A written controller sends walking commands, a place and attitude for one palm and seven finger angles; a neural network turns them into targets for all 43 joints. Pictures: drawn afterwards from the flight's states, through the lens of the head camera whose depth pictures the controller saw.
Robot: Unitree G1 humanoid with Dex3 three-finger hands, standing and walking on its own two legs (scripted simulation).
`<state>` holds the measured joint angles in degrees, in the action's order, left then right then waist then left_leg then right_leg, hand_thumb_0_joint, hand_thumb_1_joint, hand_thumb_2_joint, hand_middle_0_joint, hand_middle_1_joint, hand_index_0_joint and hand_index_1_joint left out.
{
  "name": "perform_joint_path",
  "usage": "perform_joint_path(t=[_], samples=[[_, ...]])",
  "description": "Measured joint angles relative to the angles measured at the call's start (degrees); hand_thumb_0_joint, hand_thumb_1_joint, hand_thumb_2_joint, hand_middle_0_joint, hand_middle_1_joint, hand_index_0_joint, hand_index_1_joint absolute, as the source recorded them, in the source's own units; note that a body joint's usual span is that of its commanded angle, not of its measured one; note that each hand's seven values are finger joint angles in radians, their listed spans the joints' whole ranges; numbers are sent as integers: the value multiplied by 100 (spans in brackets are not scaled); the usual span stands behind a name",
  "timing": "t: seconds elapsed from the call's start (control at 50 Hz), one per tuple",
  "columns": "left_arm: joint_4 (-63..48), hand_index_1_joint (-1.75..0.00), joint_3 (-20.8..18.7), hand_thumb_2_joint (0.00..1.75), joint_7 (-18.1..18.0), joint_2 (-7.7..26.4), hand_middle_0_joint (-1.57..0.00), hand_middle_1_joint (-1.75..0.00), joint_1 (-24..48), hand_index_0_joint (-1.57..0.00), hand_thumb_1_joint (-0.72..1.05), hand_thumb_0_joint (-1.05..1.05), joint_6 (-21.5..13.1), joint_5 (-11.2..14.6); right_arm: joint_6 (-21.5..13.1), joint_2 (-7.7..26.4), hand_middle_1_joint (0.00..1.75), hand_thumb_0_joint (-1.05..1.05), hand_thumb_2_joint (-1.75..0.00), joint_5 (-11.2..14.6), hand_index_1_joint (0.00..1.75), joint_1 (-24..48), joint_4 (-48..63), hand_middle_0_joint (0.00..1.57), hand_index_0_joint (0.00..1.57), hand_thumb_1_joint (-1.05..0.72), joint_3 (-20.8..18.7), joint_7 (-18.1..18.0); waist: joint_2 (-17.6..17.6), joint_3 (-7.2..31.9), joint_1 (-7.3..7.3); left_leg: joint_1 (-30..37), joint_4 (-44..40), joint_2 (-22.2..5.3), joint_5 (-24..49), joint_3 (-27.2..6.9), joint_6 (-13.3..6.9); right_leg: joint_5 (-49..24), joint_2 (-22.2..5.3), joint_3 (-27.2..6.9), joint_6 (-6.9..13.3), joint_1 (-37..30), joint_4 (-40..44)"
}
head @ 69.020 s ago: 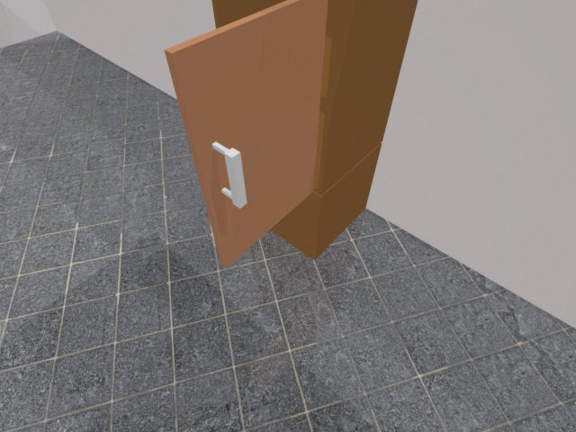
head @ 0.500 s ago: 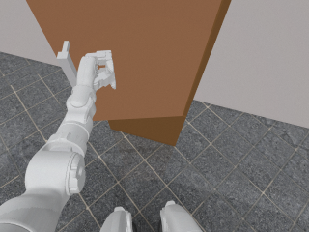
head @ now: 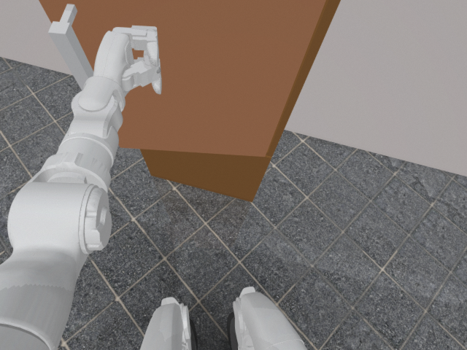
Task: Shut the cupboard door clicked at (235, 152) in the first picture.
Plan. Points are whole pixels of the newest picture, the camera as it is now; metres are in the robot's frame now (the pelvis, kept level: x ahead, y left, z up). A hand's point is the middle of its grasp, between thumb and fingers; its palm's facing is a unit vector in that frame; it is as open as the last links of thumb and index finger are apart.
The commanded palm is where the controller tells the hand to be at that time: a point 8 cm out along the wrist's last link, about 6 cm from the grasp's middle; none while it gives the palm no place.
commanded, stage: push the door shut along its arc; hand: left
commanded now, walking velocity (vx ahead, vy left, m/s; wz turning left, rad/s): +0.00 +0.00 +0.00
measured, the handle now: (84, 58) +0.59 +0.16 +0.09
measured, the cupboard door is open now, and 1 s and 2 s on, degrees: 13 0 0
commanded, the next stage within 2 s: pull the fist back off the door in 0.32 s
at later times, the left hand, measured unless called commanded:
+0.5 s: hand (169, 44) +0.60 +0.02 +0.10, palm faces -0.26 -0.96 +0.03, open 3.4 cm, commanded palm +0.60 +0.04 +0.10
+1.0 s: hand (181, 58) +0.57 +0.01 +0.10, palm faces +0.15 -0.99 -0.02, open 3.1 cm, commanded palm +0.52 +0.05 +0.10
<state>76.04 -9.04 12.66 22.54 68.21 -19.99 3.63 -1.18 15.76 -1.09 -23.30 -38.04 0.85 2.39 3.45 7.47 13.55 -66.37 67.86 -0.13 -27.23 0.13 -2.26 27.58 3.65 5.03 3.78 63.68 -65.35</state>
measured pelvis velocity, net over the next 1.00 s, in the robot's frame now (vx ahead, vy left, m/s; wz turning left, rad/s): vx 0.02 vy -0.01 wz -0.02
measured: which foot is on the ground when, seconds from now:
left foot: down 0.00-1.00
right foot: down 0.00-1.00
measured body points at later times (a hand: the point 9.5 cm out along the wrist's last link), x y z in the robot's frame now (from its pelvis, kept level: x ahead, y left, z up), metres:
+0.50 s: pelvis +0.00 +0.01 -0.02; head +0.19 +0.02 +0.39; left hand +0.61 +0.08 +0.10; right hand -0.07 -0.24 -0.12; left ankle +0.04 +0.10 -0.64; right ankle +0.02 -0.08 -0.64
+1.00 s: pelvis +0.02 -0.01 +0.01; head +0.16 -0.02 +0.44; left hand +0.55 +0.06 +0.10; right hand -0.04 -0.24 -0.10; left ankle +0.04 +0.10 -0.64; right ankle +0.02 -0.08 -0.64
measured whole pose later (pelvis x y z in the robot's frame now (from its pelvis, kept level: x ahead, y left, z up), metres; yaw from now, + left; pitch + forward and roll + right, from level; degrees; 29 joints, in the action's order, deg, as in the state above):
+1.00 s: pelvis +0.02 -0.01 +0.01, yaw -1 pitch +27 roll +0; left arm 72.2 -16.3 -23.2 9.3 62.3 -26.1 -5.2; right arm -1.2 13.1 -6.8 -28.3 -38.3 -0.9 9.0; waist 3.8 9.9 13.3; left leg -62.1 62.6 -0.6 -27.4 2.5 -1.8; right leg 27.7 4.3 2.2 3.9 61.1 -61.9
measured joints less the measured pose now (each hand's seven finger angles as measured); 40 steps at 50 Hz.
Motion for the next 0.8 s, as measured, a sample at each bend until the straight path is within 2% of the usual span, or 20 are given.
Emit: perform_joint_path(t=[0.08, 0.24, 0.44, 0.46, 0.5, 0.58, 0.62, 0.66, 0.72, 0.76, 0.8], samples=[[165, -150, 54, 99, 38, 69, -130, -150, 322, -130, 98, 4, 89, -22, -56, 8, 30, 0, -90, -21, 30, 35, -44, 20, 20, -90, 31, 0, 11, -25, 45, -174, 112, -2, -23, -36, -3, 20, 1, 42, 2, 151, -82], [344, -150, 35, 101, 112, 321, -130, -150, 947, -130, 101, 4, 325, -146, -175, -22, 30, 0, -90, -91, 30, 36, -69, 20, 20, -90, 64, -13, 18, -35, 229, -618, 369, -23, -83, -61, -21, 59, 15, 80, -4, 570, -292], [491, -150, 39, 102, 179, 502, -130, -150, 1506, -130, 104, 4, 672, -329, -188, -85, 30, 0, -90, -178, 30, -104, -186, 20, 20, -90, 102, -8, 70, -33, 385, -947, 572, -46, -175, -53, -61, 119, 35, 78, -37, 884, -449], [485, -150, -153, 102, 29, 445, -130, -150, 1526, -130, 103, 4, 722, -313, -192, -91, 30, 0, -90, -206, 30, -157, -156, 20, 20, -90, 97, -8, 89, -8, 378, -981, 581, -52, -183, -56, -61, 119, 41, 80, -40, 914, -447], [401, -150, -396, 102, -562, 143, -130, -150, 1406, -131, 97, 4, 658, -337, -201, -111, 30, 0, -90, -286, 30, -327, -97, 20, 20, -90, 64, 62, 130, 91, 276, -1011, 568, -46, -189, -53, -56, 121, 36, 74, -55, 941, -429], [274, -150, -816, 99, -2259, -496, -130, -150, 1091, -132, 90, 1, 602, -329, -156, -195, 30, 0, -90, -495, 30, -419, -90, 20, 20, -90, 64, 351, 121, 185, 192, -862, 456, -35, -181, -10, -56, 118, 27, 23, -85, 814, -346], [242, -150, -923, 97, -3038, -730, -130, -150, 946, -131, 89, 1, 450, -564, -183, -248, 30, 0, -90, -618, 30, -416, -83, 20, 20, -90, 47, 498, 124, 233, 203, -812, 404, -42, -174, 5, -54, 106, 35, 4, -90, 774, -299], [167, -150, -844, 95, -3574, -883, -130, -150, 798, -131, 89, 1, 221, -936, -222, -299, 30, 0, -90, -713, 30, -392, -99, 20, 20, -90, -2, 638, 139, 272, 232, -786, 380, -49, -175, 15, -48, 103, 43, -9, -85, 755, -279], [10, -150, -608, 93, -3860, -1011, -130, -150, 625, -130, 90, 2, -154, -1380, -217, -369, 30, 0, -90, -775, 30, -334, -153, 20, 20, -90, -91, 760, 147, 280, 275, -707, 348, -52, -186, 45, -39, 117, 46, -40, -72, 700, -277], [86, -150, -503, 92, -3829, -1040, -130, -150, 610, -130, 90, 2, -277, -1484, -156, -390, 30, 0, -90, -741, 30, -293, -197, 20, 20, -90, -113, 775, 145, 266, 300, -601, 292, -49, -185, 72, -34, 124, 45, -70, -66, 616, -251], [292, -150, -565, 92, -3744, -1051, -130, -150, 636, -130, 90, 2, -203, -1481, -63, -379, 30, 0, -90, -680, 30, -267, -208, 20, 20, -90, -93, 751, 144, 245, 320, -450, 187, -48, -168, 102, -32, 114, 46, -107, -62, 489, -178]])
